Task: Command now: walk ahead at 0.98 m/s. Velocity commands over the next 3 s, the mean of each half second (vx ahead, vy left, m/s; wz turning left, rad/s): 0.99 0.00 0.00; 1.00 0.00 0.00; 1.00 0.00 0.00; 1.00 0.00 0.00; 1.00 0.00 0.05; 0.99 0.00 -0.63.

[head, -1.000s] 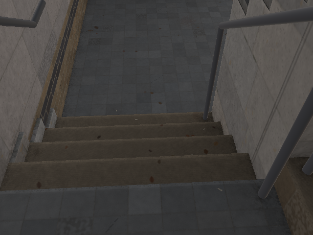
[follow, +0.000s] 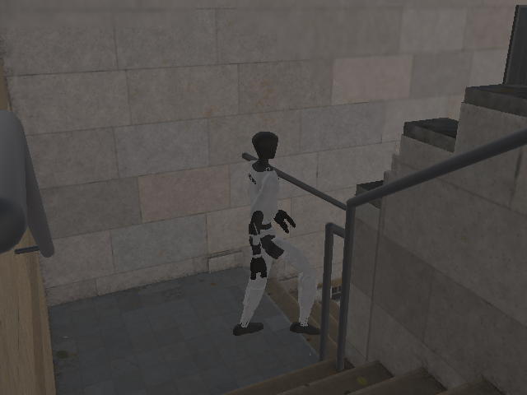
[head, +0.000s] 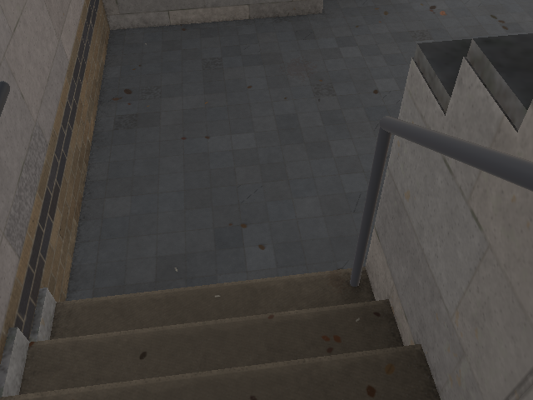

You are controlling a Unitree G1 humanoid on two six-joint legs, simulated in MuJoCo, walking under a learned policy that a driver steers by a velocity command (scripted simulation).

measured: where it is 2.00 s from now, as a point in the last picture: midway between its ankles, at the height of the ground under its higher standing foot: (261, 226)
